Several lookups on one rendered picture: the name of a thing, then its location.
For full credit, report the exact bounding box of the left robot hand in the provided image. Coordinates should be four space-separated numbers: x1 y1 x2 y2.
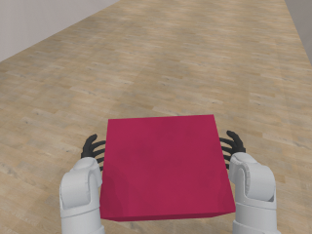
81 134 106 171

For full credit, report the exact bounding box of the robot right forearm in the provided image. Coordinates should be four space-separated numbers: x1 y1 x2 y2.
228 152 282 234

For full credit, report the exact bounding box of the right robot hand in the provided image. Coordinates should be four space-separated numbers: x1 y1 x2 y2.
219 131 246 170

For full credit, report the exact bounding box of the robot left forearm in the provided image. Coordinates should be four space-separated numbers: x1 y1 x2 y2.
58 157 105 234

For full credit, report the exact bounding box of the carton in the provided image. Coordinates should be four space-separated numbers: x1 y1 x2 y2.
99 114 236 222

